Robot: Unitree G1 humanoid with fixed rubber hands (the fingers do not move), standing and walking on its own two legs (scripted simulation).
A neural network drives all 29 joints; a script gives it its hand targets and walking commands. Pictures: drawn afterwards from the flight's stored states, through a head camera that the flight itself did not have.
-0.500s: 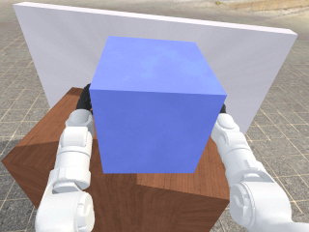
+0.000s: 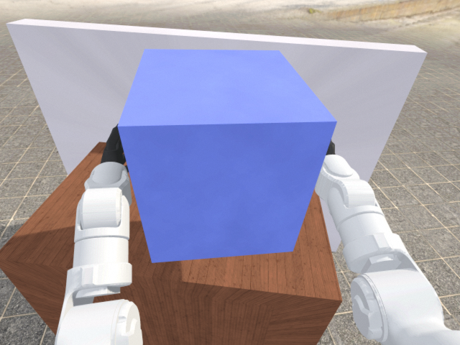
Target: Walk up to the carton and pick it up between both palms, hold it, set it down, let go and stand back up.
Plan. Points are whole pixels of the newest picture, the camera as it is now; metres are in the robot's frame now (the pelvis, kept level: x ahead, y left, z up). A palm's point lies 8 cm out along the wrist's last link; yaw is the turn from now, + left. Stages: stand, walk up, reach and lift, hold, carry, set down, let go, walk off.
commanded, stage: reach and lift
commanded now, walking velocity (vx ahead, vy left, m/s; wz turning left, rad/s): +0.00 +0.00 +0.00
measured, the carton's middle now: (219, 150) +0.43 +0.00 +0.18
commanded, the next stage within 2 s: hold in 0.80 s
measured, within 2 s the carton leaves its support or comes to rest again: neither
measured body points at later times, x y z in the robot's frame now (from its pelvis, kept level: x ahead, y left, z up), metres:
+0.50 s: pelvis +0.00 +0.00 +0.00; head -0.06 +0.02 +0.45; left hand +0.39 +0.18 +0.22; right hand +0.39 -0.18 +0.23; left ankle +0.02 +0.10 -0.75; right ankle +0.02 -0.10 -0.75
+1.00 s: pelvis +0.00 -0.01 +0.00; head -0.07 +0.01 +0.44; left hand +0.39 +0.18 +0.24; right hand +0.40 -0.18 +0.26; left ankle +0.02 +0.10 -0.75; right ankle +0.02 -0.10 -0.75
